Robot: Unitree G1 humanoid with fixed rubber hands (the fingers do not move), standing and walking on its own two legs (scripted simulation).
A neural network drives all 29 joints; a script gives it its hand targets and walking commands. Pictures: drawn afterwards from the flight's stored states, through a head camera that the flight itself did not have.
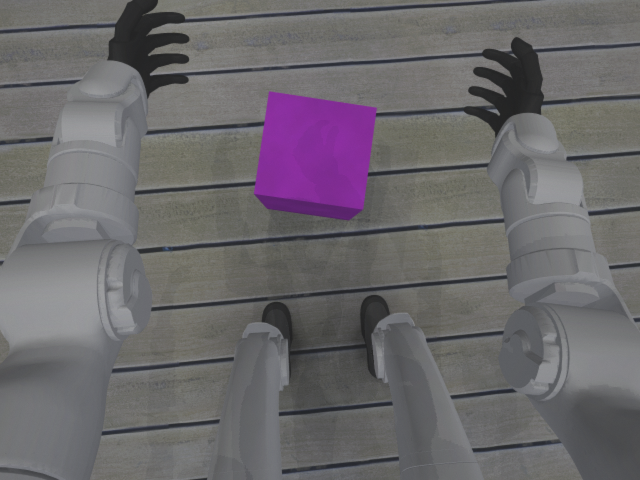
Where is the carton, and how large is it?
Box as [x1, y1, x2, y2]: [254, 91, 376, 219]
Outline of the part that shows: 269,91 254,194 267,208 349,219 360,211 363,206 376,108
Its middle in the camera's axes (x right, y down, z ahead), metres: -0.01 -0.16 +0.86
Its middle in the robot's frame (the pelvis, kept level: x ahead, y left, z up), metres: +0.55 -0.01 -0.54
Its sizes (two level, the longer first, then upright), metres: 0.210 0.200 0.250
